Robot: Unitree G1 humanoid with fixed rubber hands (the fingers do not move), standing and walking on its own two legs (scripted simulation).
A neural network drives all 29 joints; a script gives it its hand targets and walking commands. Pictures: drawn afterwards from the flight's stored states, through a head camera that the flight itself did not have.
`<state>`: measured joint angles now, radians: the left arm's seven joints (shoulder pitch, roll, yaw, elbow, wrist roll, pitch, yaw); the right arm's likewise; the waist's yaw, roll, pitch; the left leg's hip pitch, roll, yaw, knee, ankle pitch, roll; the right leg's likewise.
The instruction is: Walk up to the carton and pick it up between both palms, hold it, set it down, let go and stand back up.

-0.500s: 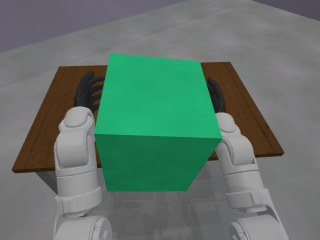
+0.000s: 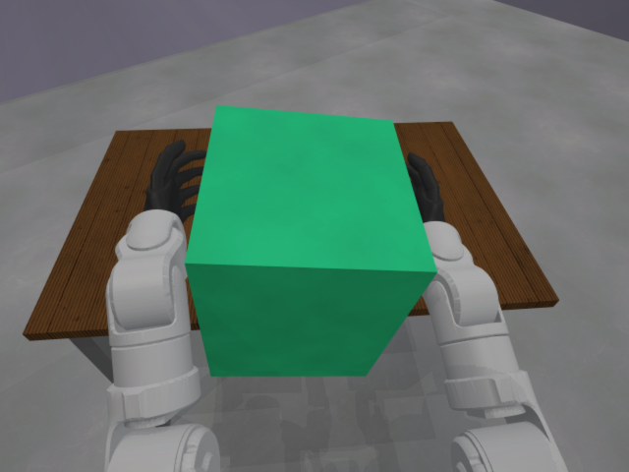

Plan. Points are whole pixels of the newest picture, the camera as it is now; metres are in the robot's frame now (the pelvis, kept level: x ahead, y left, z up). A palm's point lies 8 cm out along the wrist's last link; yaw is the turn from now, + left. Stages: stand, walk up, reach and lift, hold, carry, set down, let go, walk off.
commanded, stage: hold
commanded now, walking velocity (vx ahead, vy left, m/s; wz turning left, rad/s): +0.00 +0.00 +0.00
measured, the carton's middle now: (298, 253) +0.34 +0.01 +0.12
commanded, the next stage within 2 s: set down in 0.48 s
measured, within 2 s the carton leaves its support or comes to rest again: neither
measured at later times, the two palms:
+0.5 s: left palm (134, 244) +0.31 +0.17 +0.18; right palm (408, 233) +0.33 -0.12 +0.15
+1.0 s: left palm (165, 226) +0.35 +0.15 +0.16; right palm (413, 227) +0.36 -0.14 +0.13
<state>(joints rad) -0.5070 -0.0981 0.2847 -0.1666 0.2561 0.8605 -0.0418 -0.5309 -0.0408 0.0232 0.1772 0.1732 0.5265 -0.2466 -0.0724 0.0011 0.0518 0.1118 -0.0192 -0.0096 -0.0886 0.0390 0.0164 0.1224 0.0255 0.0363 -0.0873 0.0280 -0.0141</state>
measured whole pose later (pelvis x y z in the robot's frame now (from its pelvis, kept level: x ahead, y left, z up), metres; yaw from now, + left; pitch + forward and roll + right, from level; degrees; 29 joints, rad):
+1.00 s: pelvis -0.02 +0.01 +0.00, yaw -1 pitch +1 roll +0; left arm -0.54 -0.15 0.33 -0.09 0.31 0.77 -0.04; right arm -0.59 -0.02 -0.05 0.26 0.05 0.48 -0.15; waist -0.05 0.02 0.03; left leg 0.00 -0.03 0.00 -0.09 0.08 0.03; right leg -0.01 0.02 0.05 -0.07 0.06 0.00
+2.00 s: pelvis +0.02 -0.01 +0.00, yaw +2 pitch +6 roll +0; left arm -0.55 -0.16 0.38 0.24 0.30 0.45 0.00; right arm -0.62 0.01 -0.15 0.57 -0.10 0.20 -0.08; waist -0.07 0.04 -0.05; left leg -0.05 -0.01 -0.04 -0.09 0.04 0.00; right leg -0.03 0.04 0.00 -0.09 0.02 -0.03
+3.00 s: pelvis +0.02 -0.01 +0.00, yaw +2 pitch +16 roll +0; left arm -0.67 -0.14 0.45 0.69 0.32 0.09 0.07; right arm -0.70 0.02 -0.38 0.81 -0.30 -0.03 0.00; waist -0.05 0.06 -0.19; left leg -0.26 0.00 -0.05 -0.09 0.07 0.00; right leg -0.24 0.04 0.00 -0.09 0.04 -0.04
